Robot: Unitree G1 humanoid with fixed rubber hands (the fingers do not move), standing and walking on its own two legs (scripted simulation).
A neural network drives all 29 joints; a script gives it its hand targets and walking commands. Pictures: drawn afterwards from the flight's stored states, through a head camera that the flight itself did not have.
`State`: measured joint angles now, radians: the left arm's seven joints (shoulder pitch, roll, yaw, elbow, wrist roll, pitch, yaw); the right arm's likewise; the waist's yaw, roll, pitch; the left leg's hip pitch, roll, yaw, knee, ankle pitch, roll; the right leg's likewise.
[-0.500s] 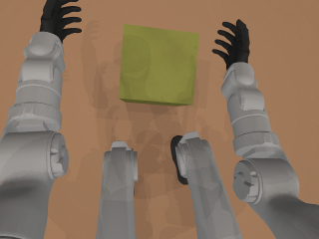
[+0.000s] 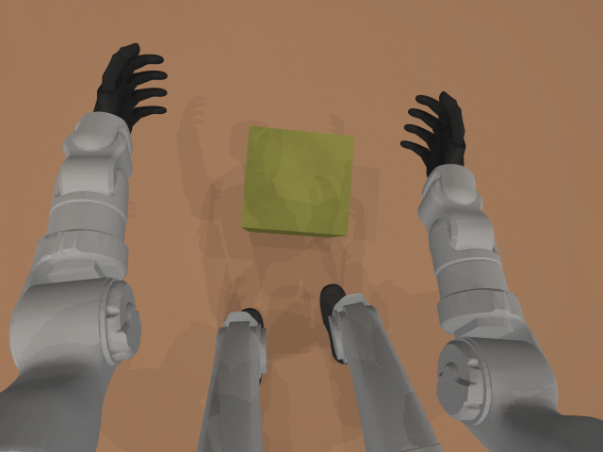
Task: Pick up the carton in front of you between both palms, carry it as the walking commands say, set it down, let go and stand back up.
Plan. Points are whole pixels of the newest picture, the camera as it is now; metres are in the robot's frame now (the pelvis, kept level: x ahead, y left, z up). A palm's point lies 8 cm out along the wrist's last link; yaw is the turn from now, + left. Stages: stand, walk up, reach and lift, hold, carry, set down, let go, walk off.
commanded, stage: let go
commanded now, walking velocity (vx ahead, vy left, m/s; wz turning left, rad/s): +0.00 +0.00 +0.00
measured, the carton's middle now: (294, 190) +0.47 -0.04 -0.50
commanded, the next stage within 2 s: stand in 1.30 s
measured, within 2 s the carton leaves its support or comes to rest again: neither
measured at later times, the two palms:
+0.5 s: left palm (50, 251) +0.36 +0.21 +0.01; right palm (574, 249) +0.32 -0.24 +0.02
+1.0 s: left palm out of the picture +0.25 +0.23 +0.08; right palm out of the picture +0.26 -0.24 +0.08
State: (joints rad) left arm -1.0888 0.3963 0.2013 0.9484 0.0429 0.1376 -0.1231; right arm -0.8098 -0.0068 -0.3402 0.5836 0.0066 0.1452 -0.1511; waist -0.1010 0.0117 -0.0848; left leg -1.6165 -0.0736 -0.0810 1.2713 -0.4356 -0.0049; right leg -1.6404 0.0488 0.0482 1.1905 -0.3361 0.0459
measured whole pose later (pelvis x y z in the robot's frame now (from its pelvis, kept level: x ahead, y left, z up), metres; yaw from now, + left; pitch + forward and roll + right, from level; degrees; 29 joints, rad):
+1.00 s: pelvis +0.10 +0.00 +0.15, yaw +0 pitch +0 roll -1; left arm 0.24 0.21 0.04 0.47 0.00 0.06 -0.06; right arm 0.24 -0.22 -0.04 0.43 0.01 0.07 0.07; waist 0.00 0.02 0.04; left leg -0.12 -0.03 -0.08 0.42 -0.30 0.01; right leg -0.18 0.03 0.08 0.42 -0.24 0.01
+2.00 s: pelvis +0.10 -0.02 +0.15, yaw +1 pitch -1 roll +0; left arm 0.17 0.34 0.03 0.83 0.03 0.00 0.02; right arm 0.16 -0.36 -0.02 0.82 -0.03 0.00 -0.03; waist 0.01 0.02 0.02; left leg -0.11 -0.02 -0.10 0.45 -0.32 -0.01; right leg -0.18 0.04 0.05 0.47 -0.27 -0.02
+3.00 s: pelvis +0.08 -0.02 +0.16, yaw +1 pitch -3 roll +0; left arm 0.12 0.38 0.02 1.01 0.01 0.00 0.01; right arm 0.14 -0.39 0.00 1.00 -0.02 -0.01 -0.02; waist 0.01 0.01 0.04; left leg -0.07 -0.02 -0.10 0.35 -0.23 -0.01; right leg -0.13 0.03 0.06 0.37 -0.19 -0.01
